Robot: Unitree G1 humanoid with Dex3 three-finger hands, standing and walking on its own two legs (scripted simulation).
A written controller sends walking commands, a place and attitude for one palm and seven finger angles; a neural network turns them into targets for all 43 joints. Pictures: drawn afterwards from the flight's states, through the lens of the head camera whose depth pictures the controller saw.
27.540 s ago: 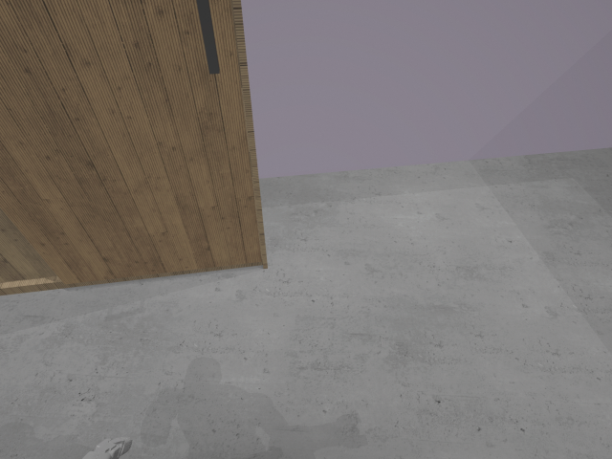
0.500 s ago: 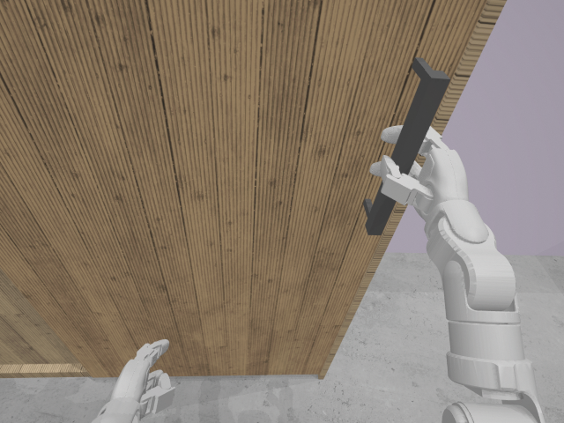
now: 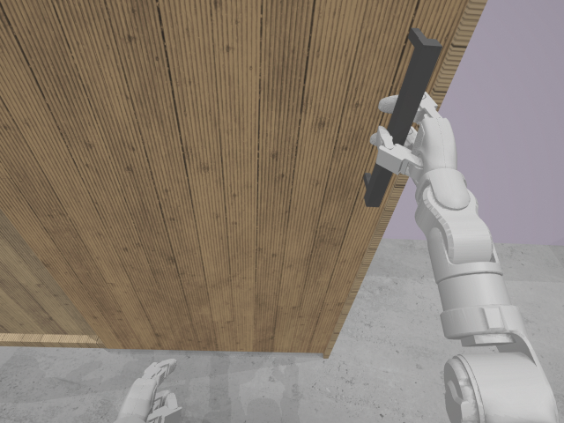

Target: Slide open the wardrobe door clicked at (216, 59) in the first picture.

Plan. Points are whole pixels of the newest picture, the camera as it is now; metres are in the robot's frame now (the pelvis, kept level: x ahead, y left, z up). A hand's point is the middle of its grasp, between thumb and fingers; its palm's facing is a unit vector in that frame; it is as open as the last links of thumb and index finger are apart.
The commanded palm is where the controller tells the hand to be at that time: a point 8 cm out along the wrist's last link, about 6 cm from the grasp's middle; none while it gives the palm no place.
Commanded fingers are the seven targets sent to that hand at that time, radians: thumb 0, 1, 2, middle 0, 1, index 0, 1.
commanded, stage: step sideways, sliding the door along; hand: right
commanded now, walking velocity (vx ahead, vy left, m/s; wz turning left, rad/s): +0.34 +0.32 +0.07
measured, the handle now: (391, 128) +0.47 -0.13 +0.21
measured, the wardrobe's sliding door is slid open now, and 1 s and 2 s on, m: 0.00 0.06 0.28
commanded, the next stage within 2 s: none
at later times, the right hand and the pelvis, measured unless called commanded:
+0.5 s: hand (368, 146) +0.43 -0.09 +0.21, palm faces +0.34 +0.94 -0.07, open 6.5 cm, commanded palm +0.40 -0.07 +0.21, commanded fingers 0.00 -0.90 -0.90 0.45 1.40 0.45 1.40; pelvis +0.03 +0.11 -0.02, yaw -4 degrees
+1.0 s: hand (327, 142) +0.44 -0.04 +0.20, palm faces +0.57 +0.82 -0.09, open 7.0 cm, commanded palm +0.40 +0.01 +0.20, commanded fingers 0.00 -0.90 -0.90 0.45 1.40 0.45 1.40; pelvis +0.12 +0.23 -0.02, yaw -9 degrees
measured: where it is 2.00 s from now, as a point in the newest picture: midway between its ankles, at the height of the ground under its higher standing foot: outside the picture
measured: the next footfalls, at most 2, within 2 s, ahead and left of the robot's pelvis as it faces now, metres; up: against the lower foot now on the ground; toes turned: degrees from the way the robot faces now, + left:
left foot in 0.38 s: +0.12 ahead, +0.25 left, +0.00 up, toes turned +6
right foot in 0.54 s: +0.07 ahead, -0.01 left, +0.00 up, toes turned -6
